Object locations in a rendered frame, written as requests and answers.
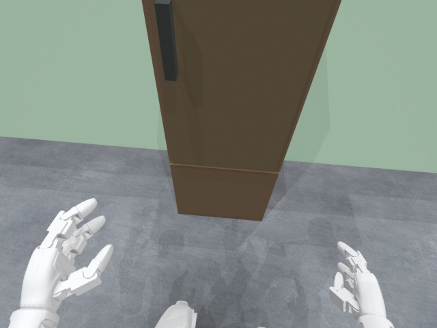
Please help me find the robot left forearm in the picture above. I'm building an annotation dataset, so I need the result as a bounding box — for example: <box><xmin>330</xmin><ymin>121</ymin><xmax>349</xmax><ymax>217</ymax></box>
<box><xmin>8</xmin><ymin>307</ymin><xmax>60</xmax><ymax>328</ymax></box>

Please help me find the left robot thigh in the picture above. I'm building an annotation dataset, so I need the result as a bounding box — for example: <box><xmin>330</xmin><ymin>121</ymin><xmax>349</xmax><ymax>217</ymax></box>
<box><xmin>155</xmin><ymin>305</ymin><xmax>197</xmax><ymax>328</ymax></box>

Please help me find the robot left hand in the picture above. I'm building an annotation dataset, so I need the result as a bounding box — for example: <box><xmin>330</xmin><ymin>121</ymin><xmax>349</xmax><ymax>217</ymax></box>
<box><xmin>20</xmin><ymin>198</ymin><xmax>113</xmax><ymax>312</ymax></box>

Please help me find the robot right hand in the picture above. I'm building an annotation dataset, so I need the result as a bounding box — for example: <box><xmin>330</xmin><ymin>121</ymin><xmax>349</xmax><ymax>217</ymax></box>
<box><xmin>330</xmin><ymin>241</ymin><xmax>386</xmax><ymax>320</ymax></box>

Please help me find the handle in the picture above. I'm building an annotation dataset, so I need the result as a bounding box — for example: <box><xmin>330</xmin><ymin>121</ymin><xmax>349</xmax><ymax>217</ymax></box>
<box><xmin>154</xmin><ymin>0</ymin><xmax>178</xmax><ymax>81</ymax></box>

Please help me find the robot right forearm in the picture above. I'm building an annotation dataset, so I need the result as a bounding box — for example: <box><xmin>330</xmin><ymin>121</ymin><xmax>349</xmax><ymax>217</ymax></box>
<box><xmin>357</xmin><ymin>314</ymin><xmax>394</xmax><ymax>328</ymax></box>

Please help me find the cupboard door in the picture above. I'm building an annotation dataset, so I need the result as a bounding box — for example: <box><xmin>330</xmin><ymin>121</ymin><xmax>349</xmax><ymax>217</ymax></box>
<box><xmin>149</xmin><ymin>0</ymin><xmax>333</xmax><ymax>172</ymax></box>

